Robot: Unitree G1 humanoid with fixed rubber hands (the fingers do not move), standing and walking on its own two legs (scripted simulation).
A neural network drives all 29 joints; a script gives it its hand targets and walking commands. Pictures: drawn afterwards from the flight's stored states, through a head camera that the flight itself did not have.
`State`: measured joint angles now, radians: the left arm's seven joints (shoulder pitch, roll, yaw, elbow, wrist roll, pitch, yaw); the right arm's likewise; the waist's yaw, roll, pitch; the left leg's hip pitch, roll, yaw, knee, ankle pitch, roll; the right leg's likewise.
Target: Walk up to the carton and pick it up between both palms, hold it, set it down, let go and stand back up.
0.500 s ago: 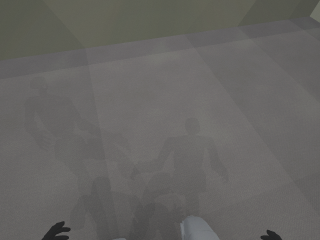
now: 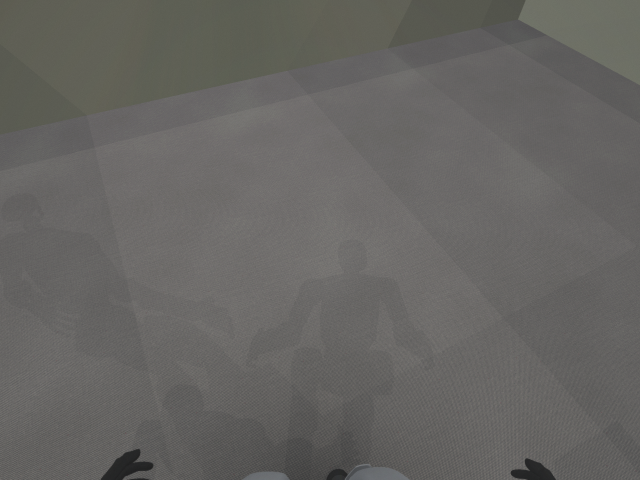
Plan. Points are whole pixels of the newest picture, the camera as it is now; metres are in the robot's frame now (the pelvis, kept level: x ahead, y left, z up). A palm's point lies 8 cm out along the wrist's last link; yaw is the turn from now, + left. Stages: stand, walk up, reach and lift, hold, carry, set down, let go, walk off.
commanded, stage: walk up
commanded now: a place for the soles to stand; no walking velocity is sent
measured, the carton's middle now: out of the picture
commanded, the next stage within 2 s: none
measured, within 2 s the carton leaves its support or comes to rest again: neither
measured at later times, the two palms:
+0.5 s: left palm out of the picture -0.01 +0.12 -0.11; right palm out of the picture -0.08 -0.47 -0.12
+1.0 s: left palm out of the picture +0.04 -0.07 -0.11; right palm out of the picture -0.24 -0.53 -0.08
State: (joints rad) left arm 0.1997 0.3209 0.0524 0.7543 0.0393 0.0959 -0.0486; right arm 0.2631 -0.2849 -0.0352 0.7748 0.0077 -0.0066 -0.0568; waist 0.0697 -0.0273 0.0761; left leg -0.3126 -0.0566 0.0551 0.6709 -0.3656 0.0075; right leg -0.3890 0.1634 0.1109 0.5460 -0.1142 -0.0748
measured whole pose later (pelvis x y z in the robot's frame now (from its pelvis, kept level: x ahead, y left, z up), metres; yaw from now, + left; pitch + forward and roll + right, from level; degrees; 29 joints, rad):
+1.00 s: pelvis -0.14 -0.27 +0.02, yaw -36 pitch -1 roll +2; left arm 0.34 0.30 0.04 0.78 0.05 0.07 -0.03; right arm 0.27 -0.25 -0.06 0.80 -0.02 0.00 -0.08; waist 0.03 -0.09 0.08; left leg -0.28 -0.08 0.04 0.46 -0.28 -0.01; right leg -0.22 0.25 0.23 0.46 -0.16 -0.14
